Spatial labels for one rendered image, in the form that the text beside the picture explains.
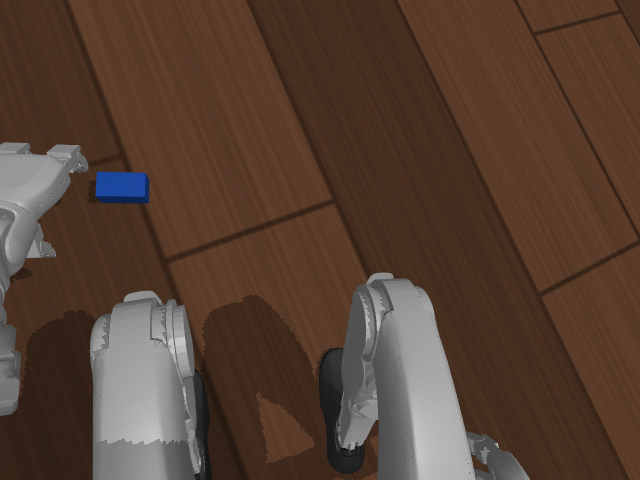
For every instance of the left robot hand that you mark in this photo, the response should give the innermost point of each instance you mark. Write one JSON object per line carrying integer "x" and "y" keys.
{"x": 37, "y": 182}

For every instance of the small box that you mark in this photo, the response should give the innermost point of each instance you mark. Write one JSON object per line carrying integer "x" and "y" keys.
{"x": 122, "y": 187}

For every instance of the left robot foot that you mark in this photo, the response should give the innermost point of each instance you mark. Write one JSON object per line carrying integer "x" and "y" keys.
{"x": 202, "y": 426}

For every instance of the right robot foot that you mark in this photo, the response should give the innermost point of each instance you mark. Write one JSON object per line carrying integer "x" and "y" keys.
{"x": 331, "y": 389}

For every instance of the right robot hand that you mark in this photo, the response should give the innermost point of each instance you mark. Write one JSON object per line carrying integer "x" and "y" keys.
{"x": 502, "y": 465}

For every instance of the left robot arm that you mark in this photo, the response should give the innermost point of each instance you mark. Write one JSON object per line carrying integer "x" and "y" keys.
{"x": 18, "y": 228}

